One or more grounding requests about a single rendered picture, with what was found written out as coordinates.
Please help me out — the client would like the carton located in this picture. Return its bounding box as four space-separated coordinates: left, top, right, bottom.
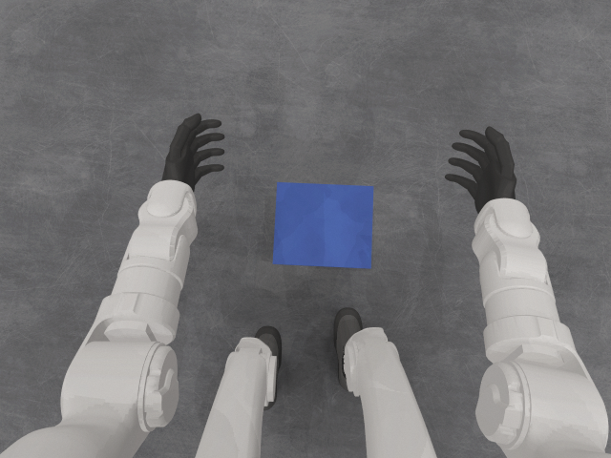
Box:
273 182 373 269

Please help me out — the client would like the left robot hand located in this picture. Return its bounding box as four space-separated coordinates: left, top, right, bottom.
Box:
161 114 224 192

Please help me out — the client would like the right robot foot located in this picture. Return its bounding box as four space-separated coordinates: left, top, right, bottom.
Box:
334 307 363 391

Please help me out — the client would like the right robot hand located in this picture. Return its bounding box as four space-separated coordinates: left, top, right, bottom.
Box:
445 126 516 214

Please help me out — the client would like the robot left thigh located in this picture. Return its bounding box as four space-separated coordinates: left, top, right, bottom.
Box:
195 347 277 458

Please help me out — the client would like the right robot forearm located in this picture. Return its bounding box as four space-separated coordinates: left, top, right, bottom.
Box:
472 198 608 449

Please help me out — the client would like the right robot upper arm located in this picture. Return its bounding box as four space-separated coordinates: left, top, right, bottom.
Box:
475 360 611 458

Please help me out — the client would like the left robot forearm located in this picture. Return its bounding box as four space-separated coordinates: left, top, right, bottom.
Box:
60 180 198 418

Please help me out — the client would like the left robot upper arm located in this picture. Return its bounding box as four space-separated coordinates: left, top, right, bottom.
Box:
0 342 179 458

